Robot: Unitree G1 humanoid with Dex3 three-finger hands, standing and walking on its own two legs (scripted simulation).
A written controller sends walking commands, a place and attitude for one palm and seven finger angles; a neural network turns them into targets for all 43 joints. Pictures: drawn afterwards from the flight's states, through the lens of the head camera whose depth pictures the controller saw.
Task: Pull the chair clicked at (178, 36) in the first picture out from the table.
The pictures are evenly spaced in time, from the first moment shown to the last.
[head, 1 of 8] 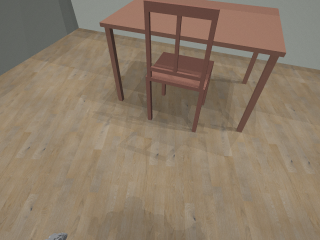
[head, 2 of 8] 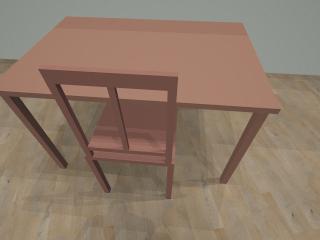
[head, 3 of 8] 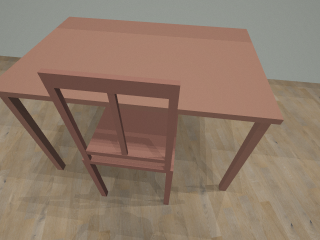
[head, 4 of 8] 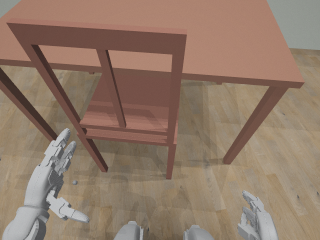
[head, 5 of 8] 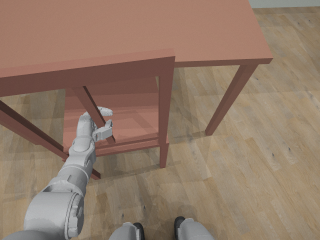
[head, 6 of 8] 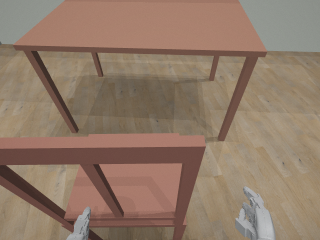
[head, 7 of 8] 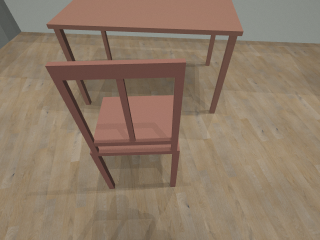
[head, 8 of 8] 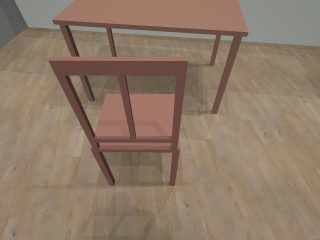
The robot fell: no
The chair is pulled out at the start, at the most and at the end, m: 0.00 0.57 0.57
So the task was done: yes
